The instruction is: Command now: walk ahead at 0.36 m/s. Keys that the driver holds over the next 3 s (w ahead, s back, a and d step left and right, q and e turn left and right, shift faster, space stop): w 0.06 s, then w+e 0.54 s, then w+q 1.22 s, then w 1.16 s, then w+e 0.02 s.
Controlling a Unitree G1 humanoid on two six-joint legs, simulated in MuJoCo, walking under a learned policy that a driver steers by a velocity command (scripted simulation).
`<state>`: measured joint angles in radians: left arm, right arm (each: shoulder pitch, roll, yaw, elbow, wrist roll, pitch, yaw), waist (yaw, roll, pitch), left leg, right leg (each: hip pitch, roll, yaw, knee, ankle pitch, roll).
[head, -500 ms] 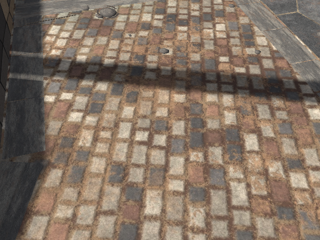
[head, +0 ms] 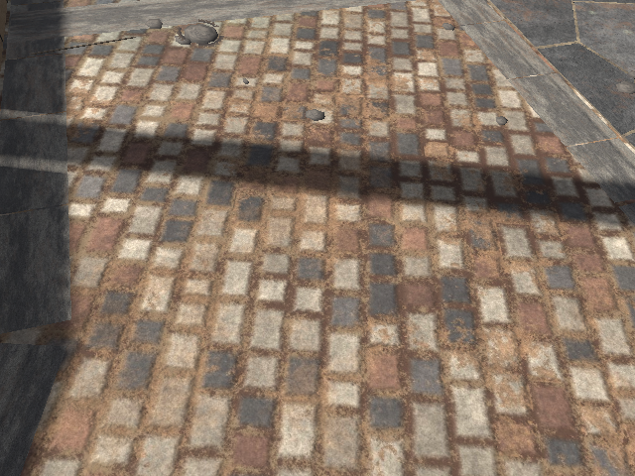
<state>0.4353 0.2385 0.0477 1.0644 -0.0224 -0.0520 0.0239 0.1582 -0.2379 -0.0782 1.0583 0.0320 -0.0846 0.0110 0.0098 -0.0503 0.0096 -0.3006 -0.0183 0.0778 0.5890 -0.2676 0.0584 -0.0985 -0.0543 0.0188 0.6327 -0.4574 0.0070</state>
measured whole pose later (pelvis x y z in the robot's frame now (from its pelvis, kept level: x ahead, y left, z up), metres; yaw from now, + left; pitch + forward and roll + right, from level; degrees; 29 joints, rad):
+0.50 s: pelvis +0.24 -0.04 -0.02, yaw -11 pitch +2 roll +1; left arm 0.02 0.22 0.06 0.79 -0.03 -0.06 -0.07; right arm 0.39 -0.25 -0.04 1.07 -0.01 -0.06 -0.03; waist -0.03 -0.01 0.04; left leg 0.13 0.05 0.23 0.49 -0.48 -0.02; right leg -0.54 0.01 -0.08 0.61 -0.11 -0.15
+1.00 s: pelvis +0.52 -0.09 +0.00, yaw -10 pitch +3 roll -2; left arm 0.31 0.27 0.06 0.90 0.00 -0.07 0.00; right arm 0.10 -0.25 -0.03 0.83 0.02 -0.09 0.05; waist 0.05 0.04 0.01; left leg -0.62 0.05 0.01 0.56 0.03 0.06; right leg 0.10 0.08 -0.08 0.21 -0.35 -0.06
